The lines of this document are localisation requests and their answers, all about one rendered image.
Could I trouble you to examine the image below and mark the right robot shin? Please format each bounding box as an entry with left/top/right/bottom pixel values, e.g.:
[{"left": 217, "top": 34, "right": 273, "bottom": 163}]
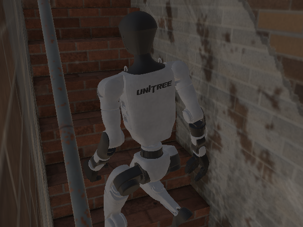
[{"left": 140, "top": 180, "right": 181, "bottom": 216}]

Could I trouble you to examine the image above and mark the right robot foot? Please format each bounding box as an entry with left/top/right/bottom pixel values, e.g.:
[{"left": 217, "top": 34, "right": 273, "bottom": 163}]
[{"left": 171, "top": 207, "right": 193, "bottom": 227}]

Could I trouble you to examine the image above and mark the robot left forearm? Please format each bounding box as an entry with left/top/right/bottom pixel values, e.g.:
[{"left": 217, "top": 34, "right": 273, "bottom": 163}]
[{"left": 89, "top": 132, "right": 116, "bottom": 171}]

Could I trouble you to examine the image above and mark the robot right forearm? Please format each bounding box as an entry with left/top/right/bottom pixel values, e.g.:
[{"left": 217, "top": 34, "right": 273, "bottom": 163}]
[{"left": 189, "top": 116, "right": 206, "bottom": 157}]

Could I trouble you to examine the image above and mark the robot right upper arm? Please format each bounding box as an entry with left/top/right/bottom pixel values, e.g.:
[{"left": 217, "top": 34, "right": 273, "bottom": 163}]
[{"left": 164, "top": 61, "right": 204, "bottom": 123}]

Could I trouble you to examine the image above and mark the robot left upper arm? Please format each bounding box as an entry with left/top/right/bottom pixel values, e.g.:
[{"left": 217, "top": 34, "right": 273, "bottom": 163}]
[{"left": 97, "top": 74, "right": 125, "bottom": 149}]

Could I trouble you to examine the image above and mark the robot right hand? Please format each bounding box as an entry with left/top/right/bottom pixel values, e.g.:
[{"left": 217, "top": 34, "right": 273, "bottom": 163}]
[{"left": 185, "top": 153, "right": 209, "bottom": 182}]

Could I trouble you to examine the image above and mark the robot left hand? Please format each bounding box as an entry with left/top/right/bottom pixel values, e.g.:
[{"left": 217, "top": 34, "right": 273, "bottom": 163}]
[{"left": 83, "top": 159, "right": 109, "bottom": 182}]

